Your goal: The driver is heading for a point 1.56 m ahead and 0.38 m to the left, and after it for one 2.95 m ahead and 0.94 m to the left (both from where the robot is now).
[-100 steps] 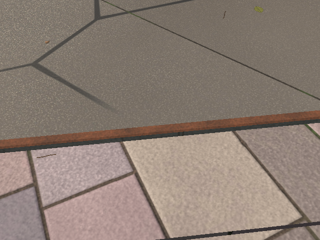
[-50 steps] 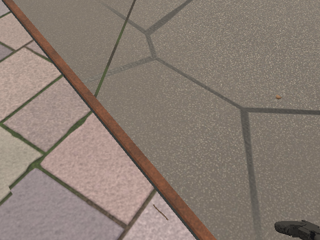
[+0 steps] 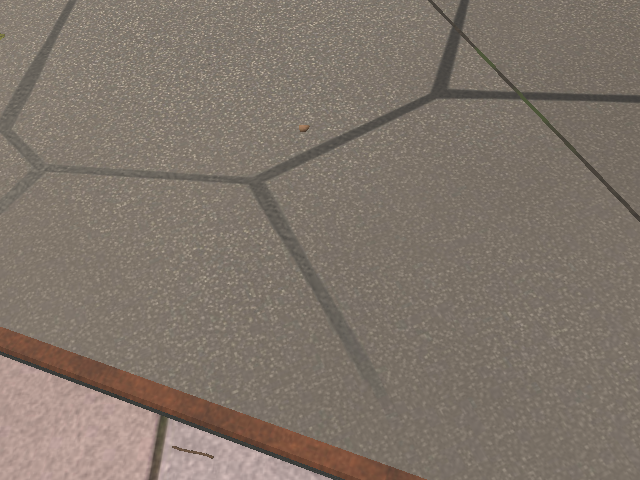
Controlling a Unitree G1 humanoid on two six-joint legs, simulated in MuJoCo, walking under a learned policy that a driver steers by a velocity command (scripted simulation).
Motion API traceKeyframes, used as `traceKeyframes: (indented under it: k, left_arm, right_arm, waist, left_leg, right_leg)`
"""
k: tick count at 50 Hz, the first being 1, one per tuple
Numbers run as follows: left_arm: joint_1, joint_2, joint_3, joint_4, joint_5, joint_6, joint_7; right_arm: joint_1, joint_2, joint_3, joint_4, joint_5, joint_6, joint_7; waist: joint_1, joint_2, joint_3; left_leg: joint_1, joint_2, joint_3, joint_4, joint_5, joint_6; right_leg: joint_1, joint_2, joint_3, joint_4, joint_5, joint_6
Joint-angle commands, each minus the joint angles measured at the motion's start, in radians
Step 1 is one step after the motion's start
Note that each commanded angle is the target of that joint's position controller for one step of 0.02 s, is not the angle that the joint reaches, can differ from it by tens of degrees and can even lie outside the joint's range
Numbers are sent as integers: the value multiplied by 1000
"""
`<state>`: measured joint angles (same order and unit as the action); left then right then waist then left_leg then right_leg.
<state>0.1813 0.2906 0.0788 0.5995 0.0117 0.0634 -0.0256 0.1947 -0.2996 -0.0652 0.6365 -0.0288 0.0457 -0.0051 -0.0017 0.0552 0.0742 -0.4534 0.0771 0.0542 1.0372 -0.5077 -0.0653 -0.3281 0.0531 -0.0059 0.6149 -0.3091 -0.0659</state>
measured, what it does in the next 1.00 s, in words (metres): steps on the spot, turning left: left foot, then right foot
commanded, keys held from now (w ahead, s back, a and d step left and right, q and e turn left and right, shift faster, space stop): q+shift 0.76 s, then e+shift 0.06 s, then w+e+shift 0.18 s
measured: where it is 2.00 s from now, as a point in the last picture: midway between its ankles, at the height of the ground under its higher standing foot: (345, 333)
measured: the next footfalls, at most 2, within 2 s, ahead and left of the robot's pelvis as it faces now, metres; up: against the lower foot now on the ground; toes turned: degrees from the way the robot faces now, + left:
left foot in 0.38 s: +0.03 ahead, +0.09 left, +0.00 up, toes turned +8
right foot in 0.86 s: +0.15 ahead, -0.07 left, +0.00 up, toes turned +40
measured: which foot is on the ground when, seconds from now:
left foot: up 0.00-0.36, down 0.38-0.84, up 0.86-1.00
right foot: down 0.00-0.38, up 0.40-0.84, down 0.86-1.00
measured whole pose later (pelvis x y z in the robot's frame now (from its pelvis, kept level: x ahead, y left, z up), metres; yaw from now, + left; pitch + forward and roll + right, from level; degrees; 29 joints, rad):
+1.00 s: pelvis +0.07 -0.02 +0.02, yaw +29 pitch +1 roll +2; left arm 0.32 0.28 0.03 0.76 0.02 0.01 -0.01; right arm 0.20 -0.31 -0.05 0.69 -0.06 0.01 0.03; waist 0.03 0.03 -0.01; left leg -0.40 -0.10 -0.08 0.91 -0.38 -0.01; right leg -0.22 0.08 0.17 0.39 -0.20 -0.06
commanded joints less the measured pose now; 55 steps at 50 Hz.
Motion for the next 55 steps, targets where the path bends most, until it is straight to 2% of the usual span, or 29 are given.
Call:
traceKeyframes:
  k: [1, 2, 4, 7, 10, 14, 17, 18, 19, 20, 21, 22, 23, 24, 26, 28, 33, 38, 41, 42, 43, 44, 45, 46, 47, 49, 50, 53, 55]
  left_arm:
    - [-56, 127, 35, -75, -7, -13, 31]
    - [-51, 99, 20, -65, -7, -19, 32]
    - [-21, 66, 1, -40, 1, -35, 31]
    - [-20, 15, -33, -12, 22, -53, 40]
    - [19, 109, -8, 13, 27, -45, 47]
    - [21, 111, -4, 24, 16, -38, 58]
    - [-20, 115, 2, 28, 8, -37, 63]
    - [-17, 116, 5, 31, 6, -39, 65]
    - [-19, 88, 2, 7, 12, -39, 63]
    - [-97, 44, -15, -56, 4, -29, 66]
    - [-83, 47, -20, -40, 18, -24, 69]
    - [-75, 53, -19, -24, 13, -25, 63]
    - [-79, 66, -15, -16, 8, -30, 59]
    - [-89, 82, -11, -20, 15, -33, 55]
    - [-72, 76, -14, -4, 24, -27, 46]
    - [-83, 63, -21, -9, 18, -21, 44]
    - [-130, 80, -27, -27, 14, -21, 51]
    - [-114, 107, -29, -27, -2, -43, 58]
    - [23, 110, -26, 22, -7, -58, 67]
    - [47, 100, -28, 32, 5, -65, 68]
    - [27, 124, -29, 22, 26, -67, 69]
    - [72, 231, -8, 36, 44, -61, 56]
    - [71, 241, 7, 69, 36, -58, 38]
    - [26, 184, -4, 69, 11, -56, 23]
    - [33, 157, -8, 77, 1, -62, 11]
    - [90, 152, -6, 105, -3, -79, 8]
    - [121, 154, -2, 123, -5, -86, 9]
    - [157, 173, 17, 138, -9, -87, 12]
    - [118, 179, 27, 125, -4, -79, 9]
  right_arm:
    - [-13, -89, -19, -61, -7, -22, -7]
    - [22, -86, -17, -31, -8, -16, -6]
    - [48, -55, -5, 0, 7, -5, 1]
    - [38, -3, 20, 30, 18, 10, 14]
    - [7, -68, -1, 16, 18, 13, 22]
    - [19, -54, -2, 1, 23, 1, 29]
    - [71, -32, -1, 3, 30, -11, 31]
    - [87, -49, -5, 1, 24, -21, 29]
    - [127, -148, -30, -1, 5, -35, 24]
    - [192, -261, -67, 9, 16, -36, 24]
    - [237, -232, -69, 17, 22, -36, 21]
    - [181, -192, -62, 8, 29, -30, 14]
    - [101, -160, -53, -7, 27, -19, 8]
    - [52, -143, -48, -21, 33, -15, 3]
    - [57, -138, -48, -24, 32, -15, 4]
    - [95, -159, -59, -14, 29, -17, 6]
    - [122, -192, -75, -17, 18, -9, 7]
    - [67, -212, -86, -31, 11, -2, 18]
    - [-1, -163, -64, -35, 20, 0, 12]
    - [30, -127, -49, -22, 27, -2, 6]
    - [96, -33, -18, -14, 16, -4, 6]
    - [76, -54, -14, -26, 4, -8, 8]
    - [75, -110, -24, -27, -13, -19, 7]
    - [46, -155, -32, -18, -23, -30, 14]
    - [9, -162, -30, -10, -26, -43, 23]
    - [-15, -123, -15, -4, -42, -65, 42]
    - [-42, -100, -5, -13, -40, -71, 47]
    - [-126, -72, 15, -47, -11, -84, 38]
    - [-117, -59, 22, -47, 9, -92, 24]
  waist:
    - [6, -202, -111]
    - [-2, -185, -150]
    - [-1, -147, -181]
    - [14, -162, -143]
    - [41, -189, -78]
    - [28, -145, -71]
    - [-16, -133, -90]
    - [-33, -91, -96]
    - [-31, 93, -110]
    - [-61, 253, -65]
    - [-69, 129, -102]
    - [-41, 47, -86]
    - [-10, 1, -63]
    - [3, 7, -64]
    - [-5, 10, -122]
    - [-20, -2, -137]
    - [-50, 55, -120]
    - [-36, 93, -128]
    - [22, 124, -164]
    - [27, 63, -204]
    - [-1, -169, -211]
    - [29, -275, -143]
    - [1, -274, -52]
    - [-27, -211, 12]
    - [-14, -180, 13]
    - [9, -196, -42]
    - [17, -203, -48]
    - [29, -228, -26]
    - [8, -229, -35]
  left_leg:
    - [-177, -13, -61, 77, 124, 0]
    - [-125, -25, -50, 81, 137, 3]
    - [-50, -32, -37, 15, 136, 13]
    - [87, -31, -48, -211, 163, 40]
    - [77, -77, -31, -245, 100, 66]
    - [58, -73, -8, -268, 30, 88]
    - [162, -94, 14, -467, 134, 114]
    - [232, -80, -62, -593, 266, 136]
    - [334, 92, -357, -697, 480, 191]
    - [383, 275, -667, -711, 878, 370]
    - [420, 277, -651, -708, 879, 429]
    - [398, 220, -561, -697, 780, 410]
    - [364, 151, -493, -705, 680, 357]
    - [367, 102, -459, -705, 656, 319]
    - [391, 56, -426, -681, 728, 296]
    - [405, 43, -443, -668, 710, 287]
    - [375, 22, -558, -661, 555, 284]
    - [299, -7, -647, -617, 636, 249]
    - [246, -36, -584, -561, 673, 177]
    - [174, -76, -545, -539, 360, 152]
    - [63, -184, -424, -365, -78, 121]
    - [-97, -325, -289, -181, -124, 106]
    - [-151, -246, -270, -68, -69, 103]
    - [-161, -166, -194, -53, 30, 89]
    - [-121, -138, -152, -76, 100, 67]
    - [-32, -138, -106, -92, 166, 40]
    - [-20, -141, -96, -121, 170, 36]
    - [0, -165, -87, -312, 112, 26]
    - [115, -185, -94, -484, 77, 37]
  right_leg:
    - [196, -228, 291, -273, 429, -147]
    - [196, -220, 246, -258, 542, -144]
    - [200, -223, 199, -263, 602, -137]
    - [150, -223, 142, -313, 403, -110]
    - [147, -267, 156, -290, 329, -140]
    - [200, -331, 161, -225, 491, -164]
    - [187, -309, 92, -132, 501, -114]
    - [137, -269, 48, -57, 390, -59]
    - [-14, -155, -53, 179, 165, 14]
    - [-271, 52, -54, 343, -324, 73]
    - [-301, 12, 56, 498, -357, 83]
    - [-315, -16, 84, 542, -263, 85]
    - [-316, -38, 91, 514, -174, 90]
    - [-320, -47, 88, 482, -117, 98]
    - [-295, -33, 70, 477, -68, 119]
    - [-300, -29, 70, 419, -59, 128]
    - [-283, -8, 97, 269, -64, 123]
    - [-129, 31, 116, 119, -65, 92]
    - [99, 4, 72, -111, 48, 70]
    - [231, -22, 86, -211, 66, 52]
    - [305, -203, 338, -340, -217, 9]
    - [255, -338, 687, -502, -601, -77]
    - [171, -364, 813, -544, -683, -147]
    - [130, -326, 739, -523, -606, -145]
    - [107, -264, 636, -501, -459, -123]
    - [112, -163, 510, -482, -260, -96]
    - [116, -139, 494, -478, -236, -99]
    - [123, -114, 526, -460, -213, -127]
    - [71, -88, 531, -422, -188, -121]
Keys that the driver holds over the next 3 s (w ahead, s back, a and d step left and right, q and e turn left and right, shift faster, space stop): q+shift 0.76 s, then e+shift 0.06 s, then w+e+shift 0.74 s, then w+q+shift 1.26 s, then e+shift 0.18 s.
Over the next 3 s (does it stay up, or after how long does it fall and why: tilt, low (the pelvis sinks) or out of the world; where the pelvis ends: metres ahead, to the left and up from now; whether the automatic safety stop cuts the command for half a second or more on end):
stays up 1.53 0.30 0.02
